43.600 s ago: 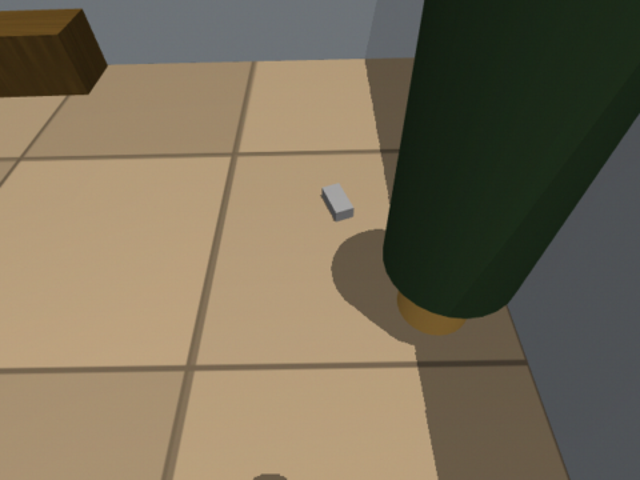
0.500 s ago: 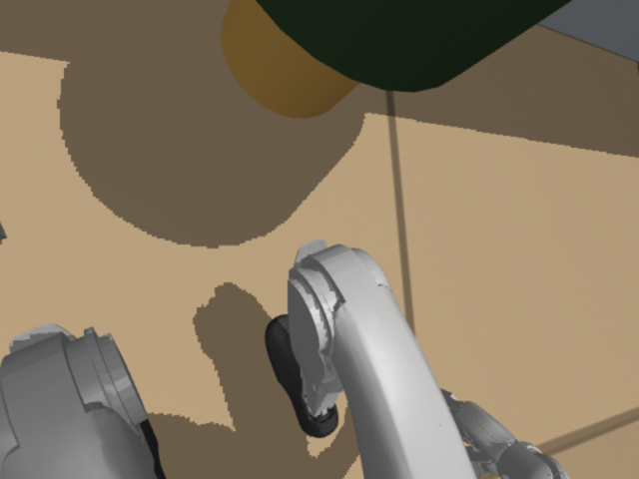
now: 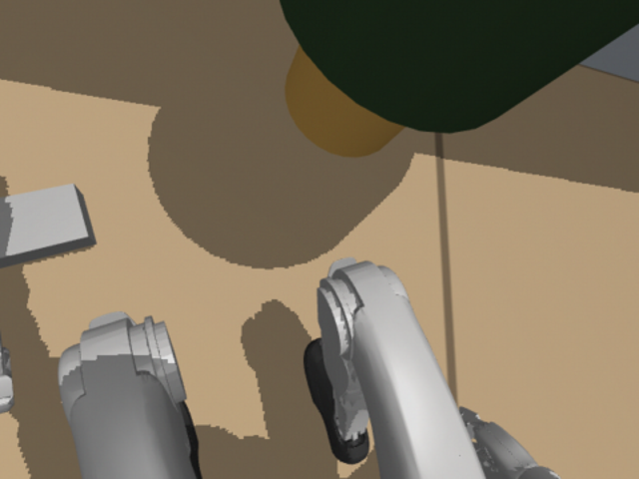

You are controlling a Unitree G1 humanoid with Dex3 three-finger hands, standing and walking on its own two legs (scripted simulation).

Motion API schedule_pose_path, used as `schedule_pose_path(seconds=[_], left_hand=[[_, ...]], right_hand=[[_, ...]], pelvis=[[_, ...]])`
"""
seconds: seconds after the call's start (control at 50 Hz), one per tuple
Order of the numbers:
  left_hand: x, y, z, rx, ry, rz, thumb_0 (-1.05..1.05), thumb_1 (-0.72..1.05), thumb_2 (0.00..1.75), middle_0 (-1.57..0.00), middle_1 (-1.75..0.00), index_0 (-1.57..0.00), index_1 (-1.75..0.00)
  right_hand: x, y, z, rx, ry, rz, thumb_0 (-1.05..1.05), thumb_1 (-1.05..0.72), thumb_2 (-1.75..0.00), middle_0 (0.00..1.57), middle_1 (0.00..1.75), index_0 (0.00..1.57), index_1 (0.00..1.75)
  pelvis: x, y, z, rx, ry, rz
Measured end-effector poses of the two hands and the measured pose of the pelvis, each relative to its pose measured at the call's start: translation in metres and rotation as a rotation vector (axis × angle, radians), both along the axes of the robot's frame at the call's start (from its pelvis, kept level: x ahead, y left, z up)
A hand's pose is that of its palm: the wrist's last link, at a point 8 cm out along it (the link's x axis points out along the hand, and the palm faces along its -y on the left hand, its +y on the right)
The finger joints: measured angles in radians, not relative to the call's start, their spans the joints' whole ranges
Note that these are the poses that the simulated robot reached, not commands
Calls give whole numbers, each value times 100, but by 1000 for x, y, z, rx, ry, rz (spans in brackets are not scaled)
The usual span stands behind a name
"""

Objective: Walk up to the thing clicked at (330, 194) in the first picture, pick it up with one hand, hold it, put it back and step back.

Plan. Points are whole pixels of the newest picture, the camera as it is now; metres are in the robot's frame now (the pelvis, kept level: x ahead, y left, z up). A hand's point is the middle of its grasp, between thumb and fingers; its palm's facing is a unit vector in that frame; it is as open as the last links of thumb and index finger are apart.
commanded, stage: withdraw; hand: left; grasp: from above
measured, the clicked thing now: (20, 229) +0.45 +0.33 -0.29
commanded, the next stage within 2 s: home in 0.54 s
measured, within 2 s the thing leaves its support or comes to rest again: neither
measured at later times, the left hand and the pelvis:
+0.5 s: hand out of the picture +0.42 +0.33 -0.12, palm faces -0.51 -0.09 -0.85, open 14.0 cm; pelvis -0.02 -0.01 +0.03, yaw +4 degrees
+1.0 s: hand out of the picture +0.41 +0.33 -0.06, palm faces -0.35 -0.29 -0.89, open 11.1 cm; pelvis +0.00 +0.00 +0.07, yaw +5 degrees
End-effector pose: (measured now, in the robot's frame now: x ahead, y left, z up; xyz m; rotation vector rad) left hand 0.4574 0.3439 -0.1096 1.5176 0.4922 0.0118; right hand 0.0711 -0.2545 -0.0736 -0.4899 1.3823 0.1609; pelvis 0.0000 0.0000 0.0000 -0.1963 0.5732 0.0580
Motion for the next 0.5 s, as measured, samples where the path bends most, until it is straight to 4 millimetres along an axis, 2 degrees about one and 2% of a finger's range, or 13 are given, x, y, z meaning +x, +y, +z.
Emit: schedule_pose_path(seconds=[0.14, 0.2, 0.26, 0.36, 0.5], left_hand=[[-5, 0, 63, -5, 120, -10, 0, -50, 98, -8, -102, -9, -100], [-8, -7, 81, -29, 162, -38, 0, -51, 99, -9, -102, -9, -101], [-11, -13, 90, -49, 185, -66, 0, -50, 100, -9, -102, -9, -101], [-18, -17, 84, -71, 208, -100, 1, -50, 100, -9, -102, -9, -101], [-28, -14, 45, -74, 230, -133, 1, -49, 99, -9, -101, -9, -101]], right_hand=[[15, 0, 6, 34, -42, -76, 0, -91, -90, 20, 30, 20, 30], [16, -3, 16, 21, -52, -85, 0, -91, -90, 20, 30, 20, 30], [14, -8, 25, -8, -59, -88, 0, -91, -90, 20, 30, 20, 30], [4, -18, 37, -72, -51, -82, 0, -91, -90, 20, 30, 20, 30], [-19, -26, 33, -138, 4, -63, 0, -90, -89, 20, 30, 20, 30]], pelvis=[[-5, -1, 28, 34, 17, 31], [-8, -3, 40, 43, 15, 40], [-12, -4, 47, 48, 11, 46], [-17, -6, 50, 51, 3, 49], [-21, -6, 35, 48, -10, 45]])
